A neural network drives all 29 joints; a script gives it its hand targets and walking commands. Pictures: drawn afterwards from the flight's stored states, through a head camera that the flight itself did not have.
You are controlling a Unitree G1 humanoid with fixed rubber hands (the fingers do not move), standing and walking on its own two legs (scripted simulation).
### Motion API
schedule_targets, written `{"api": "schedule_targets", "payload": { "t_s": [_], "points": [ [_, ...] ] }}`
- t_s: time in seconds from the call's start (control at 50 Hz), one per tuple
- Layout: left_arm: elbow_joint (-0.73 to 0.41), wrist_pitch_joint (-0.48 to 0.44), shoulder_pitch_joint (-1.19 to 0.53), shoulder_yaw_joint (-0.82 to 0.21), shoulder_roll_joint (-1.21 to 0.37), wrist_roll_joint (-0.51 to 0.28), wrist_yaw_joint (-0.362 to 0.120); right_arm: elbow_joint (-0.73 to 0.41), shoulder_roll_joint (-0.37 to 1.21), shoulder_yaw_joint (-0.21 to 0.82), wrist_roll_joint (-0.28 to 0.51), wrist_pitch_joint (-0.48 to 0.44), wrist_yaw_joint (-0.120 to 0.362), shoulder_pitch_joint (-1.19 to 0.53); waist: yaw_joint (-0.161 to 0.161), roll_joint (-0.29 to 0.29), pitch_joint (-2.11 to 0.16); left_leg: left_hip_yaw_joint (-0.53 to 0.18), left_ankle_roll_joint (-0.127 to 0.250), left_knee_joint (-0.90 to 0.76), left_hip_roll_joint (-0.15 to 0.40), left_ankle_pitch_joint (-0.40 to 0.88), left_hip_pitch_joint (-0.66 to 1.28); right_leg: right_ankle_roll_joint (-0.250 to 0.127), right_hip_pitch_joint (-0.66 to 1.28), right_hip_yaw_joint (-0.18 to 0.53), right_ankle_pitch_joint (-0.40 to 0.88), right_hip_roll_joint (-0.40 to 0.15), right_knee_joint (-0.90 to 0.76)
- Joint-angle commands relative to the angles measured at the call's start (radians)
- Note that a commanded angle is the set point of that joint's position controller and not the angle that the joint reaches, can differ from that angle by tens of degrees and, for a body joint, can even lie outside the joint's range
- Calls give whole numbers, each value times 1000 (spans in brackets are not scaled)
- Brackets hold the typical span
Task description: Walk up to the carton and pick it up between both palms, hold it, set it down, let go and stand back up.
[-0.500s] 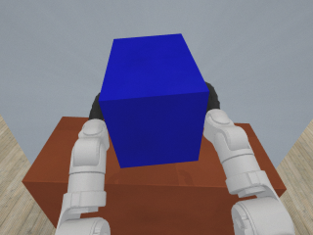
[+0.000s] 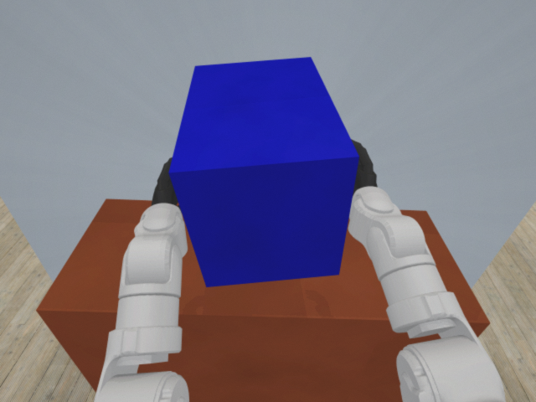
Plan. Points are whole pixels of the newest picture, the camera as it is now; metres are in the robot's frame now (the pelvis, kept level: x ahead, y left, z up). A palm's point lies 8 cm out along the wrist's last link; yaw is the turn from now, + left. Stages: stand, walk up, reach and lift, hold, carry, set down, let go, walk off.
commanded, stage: hold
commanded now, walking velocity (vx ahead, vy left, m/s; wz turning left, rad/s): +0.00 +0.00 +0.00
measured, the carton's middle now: (262, 163) +0.41 +0.01 +0.21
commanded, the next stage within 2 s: set down in 0.72 s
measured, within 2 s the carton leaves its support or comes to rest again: neither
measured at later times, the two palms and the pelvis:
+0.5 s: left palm (167, 208) +0.36 +0.15 +0.17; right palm (360, 191) +0.36 -0.14 +0.19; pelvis +0.00 +0.00 +0.00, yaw +0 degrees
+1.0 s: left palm (167, 204) +0.37 +0.15 +0.16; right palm (353, 199) +0.38 -0.13 +0.17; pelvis +0.00 +0.00 +0.00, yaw +1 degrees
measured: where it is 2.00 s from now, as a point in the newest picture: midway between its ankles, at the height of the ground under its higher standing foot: outside the picture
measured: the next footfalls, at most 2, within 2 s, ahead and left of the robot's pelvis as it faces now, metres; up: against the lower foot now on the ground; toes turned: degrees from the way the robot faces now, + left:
none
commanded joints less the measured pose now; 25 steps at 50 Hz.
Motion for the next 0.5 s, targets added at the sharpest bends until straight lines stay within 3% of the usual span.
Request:
{"api": "schedule_targets", "payload": {
  "t_s": [0.0,0.48],
  "points": [
    [-236,-103,-938,-615,-684,-174,-154,-419,757,464,145,-92,135,-916,-12,73,-542,80,-18,-38,-75,309,235,25,79,-58,218,71,-36],
    [-227,-104,-945,-614,-690,-173,-153,-412,752,454,137,-98,140,-921,-16,78,-541,80,-18,-41,-72,294,236,21,71,-61,194,71,-37]
  ]
}}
